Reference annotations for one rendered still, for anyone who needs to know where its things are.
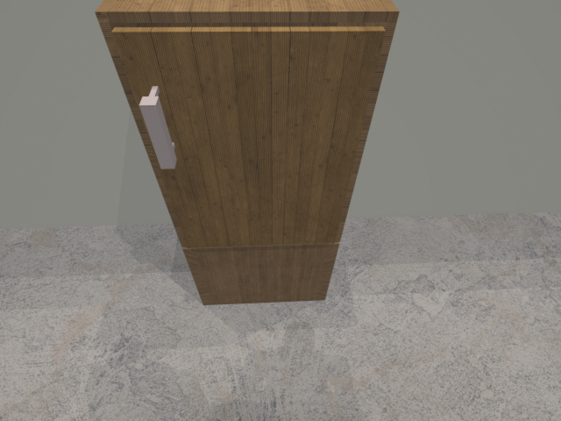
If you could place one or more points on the cupboard door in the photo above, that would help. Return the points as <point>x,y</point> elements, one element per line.
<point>266,123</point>

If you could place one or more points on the handle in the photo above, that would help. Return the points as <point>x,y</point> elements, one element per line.
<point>157,128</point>

